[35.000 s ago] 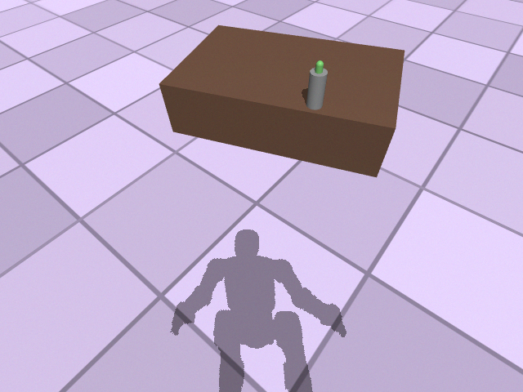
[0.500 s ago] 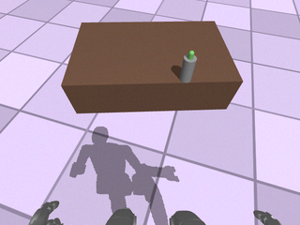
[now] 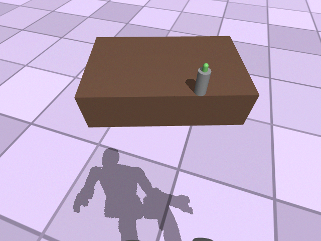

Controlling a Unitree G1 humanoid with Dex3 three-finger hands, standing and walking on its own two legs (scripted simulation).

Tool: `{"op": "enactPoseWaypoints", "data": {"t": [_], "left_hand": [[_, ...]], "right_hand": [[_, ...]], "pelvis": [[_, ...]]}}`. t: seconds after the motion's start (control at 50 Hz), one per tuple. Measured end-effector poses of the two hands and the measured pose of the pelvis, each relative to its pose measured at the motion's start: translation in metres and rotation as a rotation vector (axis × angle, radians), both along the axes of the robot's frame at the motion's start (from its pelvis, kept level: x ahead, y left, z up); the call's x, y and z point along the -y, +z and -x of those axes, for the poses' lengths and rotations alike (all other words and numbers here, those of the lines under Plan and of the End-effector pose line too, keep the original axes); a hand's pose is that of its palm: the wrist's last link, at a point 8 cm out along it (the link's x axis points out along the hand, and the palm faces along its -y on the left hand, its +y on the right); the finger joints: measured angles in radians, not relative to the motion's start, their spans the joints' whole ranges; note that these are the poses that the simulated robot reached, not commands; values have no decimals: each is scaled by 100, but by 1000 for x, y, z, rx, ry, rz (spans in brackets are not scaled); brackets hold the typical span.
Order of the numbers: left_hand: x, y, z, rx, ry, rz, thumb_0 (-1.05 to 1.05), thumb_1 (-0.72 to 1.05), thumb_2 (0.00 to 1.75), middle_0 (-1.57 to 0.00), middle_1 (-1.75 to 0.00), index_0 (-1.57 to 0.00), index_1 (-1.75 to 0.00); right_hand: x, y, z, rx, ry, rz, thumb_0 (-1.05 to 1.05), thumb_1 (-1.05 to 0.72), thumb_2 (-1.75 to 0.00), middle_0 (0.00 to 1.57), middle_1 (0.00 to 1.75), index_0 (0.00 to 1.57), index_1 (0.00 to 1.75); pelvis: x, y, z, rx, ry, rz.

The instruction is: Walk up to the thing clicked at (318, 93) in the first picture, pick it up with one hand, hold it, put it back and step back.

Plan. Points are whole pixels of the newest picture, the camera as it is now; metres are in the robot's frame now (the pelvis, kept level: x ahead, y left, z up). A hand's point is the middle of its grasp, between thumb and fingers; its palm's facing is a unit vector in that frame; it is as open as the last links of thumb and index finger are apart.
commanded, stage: step back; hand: right
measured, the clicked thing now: (202, 78) +1.05 -0.22 -0.32
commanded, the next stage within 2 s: stand in 0.56 s
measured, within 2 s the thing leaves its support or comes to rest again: neither
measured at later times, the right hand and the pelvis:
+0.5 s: hand out of the picture +0.14 -0.25 -0.15, palm faces -0.06 +0.93 -0.36, open 7.4 cm; pelvis +0.05 +0.00 +0.00, yaw +2 degrees
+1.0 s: hand out of the picture +0.14 -0.25 -0.14, palm faces -0.04 +0.94 -0.33, open 7.4 cm; pelvis +0.04 +0.00 +0.02, yaw +1 degrees
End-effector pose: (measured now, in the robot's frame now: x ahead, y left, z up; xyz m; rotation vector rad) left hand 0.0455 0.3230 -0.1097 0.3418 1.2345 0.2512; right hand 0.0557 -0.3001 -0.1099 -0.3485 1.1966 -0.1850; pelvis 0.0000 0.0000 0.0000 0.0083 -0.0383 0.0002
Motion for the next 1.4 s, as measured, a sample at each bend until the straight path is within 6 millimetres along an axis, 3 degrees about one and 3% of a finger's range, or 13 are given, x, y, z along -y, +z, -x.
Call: {"op": "enactPoseWaypoints", "data": {"t": [0.12, 0.24, 0.48, 0.6, 0.72, 0.86, 1.12, 1.26, 1.4], "left_hand": [[12, 4, -29, 65, -26, -17, 1, 91, 90, -20, -30, -20, -30], [25, 8, -46, 112, -11, -3, 1, 91, 90, -20, -30, -20, -30], [15, -4, -80, 90, 8, 47, 1, 91, 90, -20, -30, -20, -30], [9, -2, -89, 91, 13, 42, 1, 91, 90, -20, -30, -20, -30], [13, 3, -86, 59, 3, 51, 1, 91, 90, -20, -30, -20, -30], [20, 7, -73, 31, 0, 56, 1, 91, 90, -20, -30, -20, -30], [28, 8, -46, -22, 6, 48, 1, 91, 90, -20, -30, -20, -30], [32, 8, -42, -34, 8, 45, 1, 91, 90, -20, -30, -20, -30], [35, 9, -47, -27, 2, 46, 1, 91, 90, -20, -30, -20, -30]], "right_hand": [[11, -7, -13, 12, -17, -14, 1, -90, -89, 20, 30, 20, 30], [15, -10, -37, 0, 1, -9, 1, -90, -89, 20, 30, 20, 30], [-7, 0, -75, -7, 19, 4, 1, -90, -90, 20, 30, 20, 30], [-17, 6, -99, 34, 27, -3, 1, -90, -89, 20, 30, 20, 30], [-22, 12, -111, 75, 38, -21, 1, -90, -89, 20, 30, 20, 30], [-18, 13, -105, 67, 27, -31, 1, -90, -89, 20, 30, 20, 30], [-1, 5, -61, -26, -12, -33, 1, -90, -90, 20, 30, 20, 30], [5, 2, -45, -67, -21, -31, 1, -90, -90, 20, 30, 20, 30], [8, 2, -43, -71, -21, -29, 1, -90, -90, 20, 30, 20, 30]], "pelvis": [[12, -3, -8, 7, 1, 19], [13, -2, -21, 2, 20, 17], [-3, 2, -46, -9, 29, 21], [-6, 6, -48, -5, 27, 18], [-7, 12, -47, 1, 20, 15], [-4, 16, -43, 4, 20, 12], [5, 18, -35, 2, 17, 9], [10, 18, -34, -5, 19, 9], [13, 18, -36, -6, 18, 9]]}}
